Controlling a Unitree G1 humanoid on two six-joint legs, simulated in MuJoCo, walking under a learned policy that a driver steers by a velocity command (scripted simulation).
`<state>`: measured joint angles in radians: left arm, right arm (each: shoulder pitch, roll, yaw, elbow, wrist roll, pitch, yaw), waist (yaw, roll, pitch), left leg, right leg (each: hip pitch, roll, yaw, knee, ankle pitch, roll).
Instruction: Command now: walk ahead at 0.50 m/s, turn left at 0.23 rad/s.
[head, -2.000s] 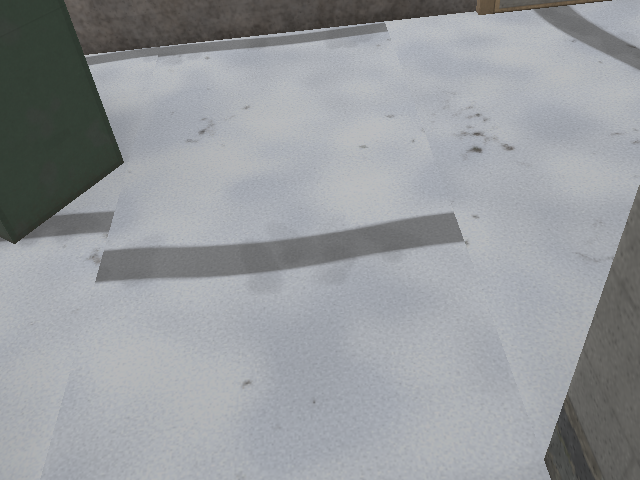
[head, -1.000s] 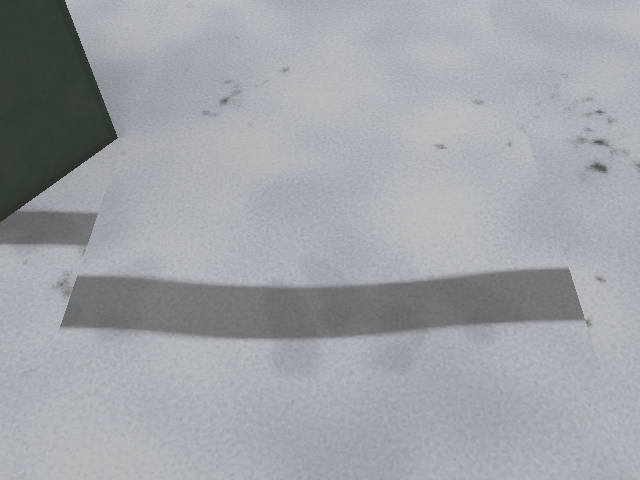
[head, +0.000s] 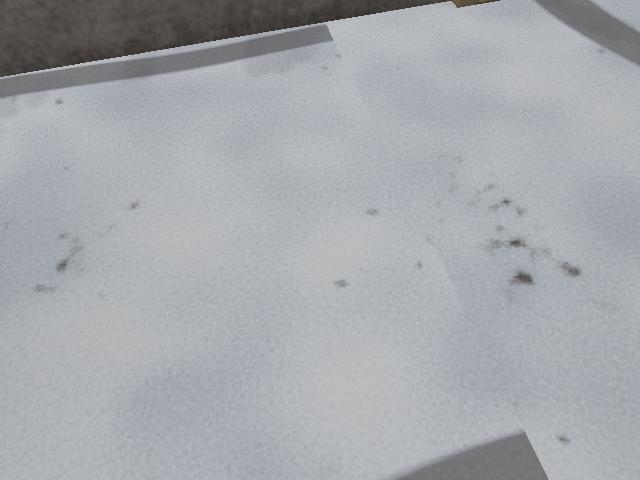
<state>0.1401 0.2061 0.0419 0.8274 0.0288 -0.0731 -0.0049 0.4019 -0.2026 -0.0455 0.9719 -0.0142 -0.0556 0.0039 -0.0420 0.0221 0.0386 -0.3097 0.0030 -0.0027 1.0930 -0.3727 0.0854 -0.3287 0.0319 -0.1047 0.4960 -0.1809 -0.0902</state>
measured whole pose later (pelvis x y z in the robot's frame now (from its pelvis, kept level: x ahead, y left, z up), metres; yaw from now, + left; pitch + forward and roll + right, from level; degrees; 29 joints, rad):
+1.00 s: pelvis +0.42 +0.06 -0.01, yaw +6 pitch -1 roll +0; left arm 0.22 0.20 0.05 0.87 0.02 -0.02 0.01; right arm 0.23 -0.22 -0.04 0.93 -0.01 0.00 -0.05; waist 0.02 0.02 0.09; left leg -0.27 -0.02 0.16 0.96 -0.50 0.05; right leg -0.39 0.06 -0.08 0.60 -0.21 -0.12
